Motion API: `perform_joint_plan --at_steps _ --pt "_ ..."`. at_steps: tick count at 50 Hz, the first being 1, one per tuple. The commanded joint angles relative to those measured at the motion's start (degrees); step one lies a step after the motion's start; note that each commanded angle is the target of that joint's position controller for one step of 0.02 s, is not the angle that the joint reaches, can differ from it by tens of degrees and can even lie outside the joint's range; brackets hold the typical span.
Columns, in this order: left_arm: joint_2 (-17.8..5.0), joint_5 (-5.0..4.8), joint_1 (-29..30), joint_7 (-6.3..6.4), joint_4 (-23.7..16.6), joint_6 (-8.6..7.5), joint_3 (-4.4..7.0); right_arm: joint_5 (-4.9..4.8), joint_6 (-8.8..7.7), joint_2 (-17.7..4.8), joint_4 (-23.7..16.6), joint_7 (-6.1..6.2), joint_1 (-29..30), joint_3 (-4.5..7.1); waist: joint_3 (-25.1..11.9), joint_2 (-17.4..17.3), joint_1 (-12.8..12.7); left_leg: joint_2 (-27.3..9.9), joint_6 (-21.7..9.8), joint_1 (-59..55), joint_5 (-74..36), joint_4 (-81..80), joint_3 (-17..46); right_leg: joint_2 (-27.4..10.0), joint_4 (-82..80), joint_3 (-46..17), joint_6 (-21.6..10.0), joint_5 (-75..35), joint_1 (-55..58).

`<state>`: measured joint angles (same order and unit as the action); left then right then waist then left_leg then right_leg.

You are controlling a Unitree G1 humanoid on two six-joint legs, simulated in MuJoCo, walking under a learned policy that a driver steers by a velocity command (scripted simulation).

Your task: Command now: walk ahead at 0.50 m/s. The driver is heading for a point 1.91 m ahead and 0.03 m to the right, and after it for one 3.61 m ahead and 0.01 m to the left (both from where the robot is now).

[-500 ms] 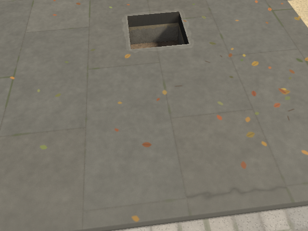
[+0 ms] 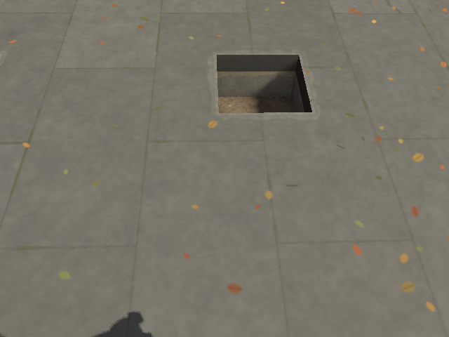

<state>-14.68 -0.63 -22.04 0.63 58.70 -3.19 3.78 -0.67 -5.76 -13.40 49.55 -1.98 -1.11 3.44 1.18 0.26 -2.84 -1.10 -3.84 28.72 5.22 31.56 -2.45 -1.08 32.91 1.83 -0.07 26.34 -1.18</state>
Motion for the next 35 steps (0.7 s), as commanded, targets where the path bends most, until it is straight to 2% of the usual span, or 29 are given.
perform_joint_plan --at_steps 1,2,3,4,5,6,8,10,12,16,20,22,24,25,26,27,28,29,30,31,32,33,35 --pt "-3.2 -0.58 -2.7 -0.7 -3.8 -3.08 -0.49 -0.03 0.08 -12.7 4.0 0.41 -24.7 3.47 -21.7 -13.7 9.5 -20.8 -14.8 -51.4 14.6 -14.1 43.5 2.8 42.6 -8.4 -1.9 6.4 -39.5" --pt "-6.8 -1.96 2.7 -0.88 -5.6 -4.0 0.43 -0.12 -0.18 -10.1 3.0 0.58 -19.5 2.65 -13.7 -10.8 8.9 -19.0 -12.0 -44.7 13.0 -14.6 35.3 -0.3 44.2 -8.1 -3.1 2.4 -43.7" --pt "-7.0 -1.97 6.2 -0.51 -6.4 -4.23 0.47 0.24 -0.27 -8.5 1.7 0.65 -14.7 2.05 -9.4 -5.8 7.3 -17.1 -10.4 -36.5 7.8 -15.6 28.3 -3.5 42.0 -6.4 -3.4 -3.0 -42.1" --pt "-6.7 -1.07 7.9 -0.11 -6.6 -3.96 0.87 0.8 -0.37 -6.8 1.3 0.47 -11.4 1.54 -5.7 -3.4 5.7 -15.1 -9.6 -28.6 2.7 -17.4 23.3 -5.4 38.1 -5.8 -3.3 -6.6 -39.6" --pt "-6.0 -0.69 6.8 0.03 -6.4 -3.21 1.16 1.38 -0.59 -5.4 1.4 0.37 -10.3 1.03 -4.9 -4.6 3.6 -13.6 -9.0 -24.1 0.0 -19.0 20.0 -7.0 35.6 -6.3 -3.4 -8.9 -35.7" --pt "-4.6 -0.61 5.7 0.04 -6.1 -2.43 1.09 1.4 -0.65 -5.0 1.8 0.23 -10.4 0.92 -4.3 -5.1 2.7 -12.9 -9.1 -21.6 -0.8 -20.6 18.3 -7.3 33.8 -6.2 -3.3 -9.9 -33.5" --pt "-3.1 -0.47 5.9 0.2 -6.2 -1.39 1.03 0.97 -0.86 -6.4 2.8 0.59 -12.0 1.2 -2.5 -4.5 2.0 -12.4 -9.8 -19.1 -2.7 -23.1 15.2 -7.9 29.8 -5.5 -2.6 -11.7 -33.8" --pt "-3.5 0.04 10.0 0.33 -7.6 -1.02 1.21 0.93 -0.84 -8.1 3.5 1.34 -13.9 1.57 -0.7 -3.1 2.5 -12.5 -10.1 -19.6 -4.7 -24.7 13.4 -8.1 24.0 -5.3 -1.4 -16.8 -37.6" --pt "-3.2 0.32 13.6 0.14 -8.7 -1.05 1.24 0.8 -0.5 -8.3 4.1 1.93 -15.5 1.53 0.1 -3.0 3.3 -11.8 -9.2 -20.9 -6.0 -25.2 11.2 -7.9 17.9 -5.0 -0.6 -23.0 -39.7" --pt "-2.0 -0.01 21.0 -0.68 -10.6 -1.44 0.63 0.27 -0.15 -8.4 5.4 2.39 -18.7 1.36 1.8 -3.6 5.5 -9.6 -7.3 -21.9 -6.1 -25.7 6.5 -5.6 5.8 -2.6 -0.5 -32.2 -37.4" --pt "-2.0 -0.52 27.3 -1.82 -12.7 -1.81 0.03 -0.07 0.68 -8.9 7.5 2.49 -22.8 1.55 3.9 -3.6 7.6 -11.7 -7.2 -28.4 -6.3 -23.6 6.1 -4.3 -0.4 -1.8 -1.0 -30.8 -38.4" --pt "-2.5 -0.67 28.9 -2.54 -13.8 -2.2 -0.05 -0.24 1.28 -9.4 8.2 2.69 -23.4 1.87 4.4 -4.0 7.4 -13.6 -6.8 -32.0 -8.7 -21.3 6.5 -3.9 -2.4 -2.0 -2.1 -27.4 -38.6" --pt "-4.0 -0.75 26.7 -2.97 -13.7 -2.54 0.38 -0.38 1.77 -10.2 8.3 2.88 -22.3 2.27 2.9 -5.1 5.4 -14.5 -5.7 -34.0 -16.2 -17.8 6.5 -2.6 -3.9 -1.1 -3.7 -23.4 -34.0" --pt "-5.4 -0.62 22.9 -2.94 -12.8 -2.68 1.06 -0.45 1.99 -10.7 7.9 2.93 -21.0 2.44 0.4 -6.0 3.0 -13.9 -5.0 -33.9 -25.6 -13.7 5.6 -0.8 -4.5 0.5 -4.7 -22.1 -27.6" --pt "-7.4 -0.39 14.7 -2.71 -10.3 -2.68 2.3 -0.49 2.27 -10.1 7.6 2.92 -19.7 2.18 -4.2 -5.5 -1.2 -11.4 -3.7 -31.9 -33.1 -4.7 3.5 1.1 -5.5 2.0 -6.2 -22.9 -16.5" --pt "-10.9 0.14 3.7 -2.22 -7.3 -2.65 3.65 0.07 2.29 -8.3 6.6 2.9 -19.4 1.4 -11.9 -2.7 -5.1 -8.3 -1.8 -22.1 -26.2 9.9 1.4 -4.0 -3.2 -3.6 -9.1 -24.5 1.1" --pt "-16.7 0.8 -3.7 -1.94 -5.7 -2.29 5.05 0.61 1.21 -1.8 5.7 2.31 -25.7 -0.6 -20.8 11.1 -3.6 1.5 2.7 1.7 0.5 33.5 -0.8 -18.9 -6.4 -29.5 -18.3 -16.7 24.1" --pt "-12.5 0.31 -3.8 -2.08 -5.6 -2.14 3.53 -0.09 -0.33 -3.2 6.5 1.89 -24.6 -0.48 -24.2 13.2 -3.9 3.7 2.3 9.8 27.3 42.7 7.7 -22.0 -15.0 -43.6 -19.9 -11.4 25.9" --pt "-9.4 -0.06 1.4 -2.01 -6.4 -2.28 2.47 -1.72 -1.27 -8.0 5.0 1.6 -19.3 0.85 -15.5 10.2 -3.3 0.0 1.0 15.1 24.9 46.3 8.8 -19.9 -15.7 -35.8 -16.6 -9.2 18.9" --pt "-7.4 0.09 6.5 -1.94 -7.8 -2.32 1.79 -2.07 -1.56 -8.5 4.0 1.8 -15.4 0.94 -9.8 6.2 -1.8 -3.3 0.4 14.8 19.5 44.5 7.0 -17.6 -17.0 -27.8 -14.6 -11.9 10.0" --pt "-5.5 0.56 10.1 -2.16 -8.2 -2.44 1.18 -1.41 -1.28 -8.0 3.8 2.24 -13.5 1.25 -5.5 3.2 -0.1 -5.4 0.5 12.4 15.3 40.5 6.0 -15.4 -19.2 -22.2 -13.6 -15.8 1.3" --pt "-4.1 1.12 11.9 -2.32 -8.3 -2.73 0.69 -0.84 -0.47 -7.3 4.1 2.6 -14.3 1.63 -3.7 4.0 2.1 -7.1 0.5 8.6 12.5 37.0 6.4 -13.4 -21.1 -18.2 -12.5 -18.3 -4.4" --pt "-4.1 1.13 11.5 -2.44 -7.5 -3.0 0.63 -0.54 1.01 -4.6 4.7 2.78 -16.3 1.46 -2.8 4.7 3.7 -7.9 1.0 4.7 10.4 33.5 6.0 -12.0 -24.0 -14.5 -12.8 -20.6 -9.4"
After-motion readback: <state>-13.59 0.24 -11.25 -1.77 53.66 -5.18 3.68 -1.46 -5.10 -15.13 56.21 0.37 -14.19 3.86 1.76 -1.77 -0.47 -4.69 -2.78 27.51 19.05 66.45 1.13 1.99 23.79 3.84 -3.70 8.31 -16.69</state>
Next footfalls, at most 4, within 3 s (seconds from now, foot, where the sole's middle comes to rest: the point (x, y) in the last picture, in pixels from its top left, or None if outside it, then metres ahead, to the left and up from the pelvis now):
0.54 right None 0.47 -0.14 -0.76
1.08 left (210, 235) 0.78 0.10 -0.76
1.56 right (274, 179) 1.03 -0.11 -0.76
1.86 left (206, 194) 0.95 0.13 -0.76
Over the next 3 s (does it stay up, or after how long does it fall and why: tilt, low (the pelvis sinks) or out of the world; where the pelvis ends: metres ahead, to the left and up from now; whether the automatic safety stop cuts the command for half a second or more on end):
stays up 1.30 0.03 0.01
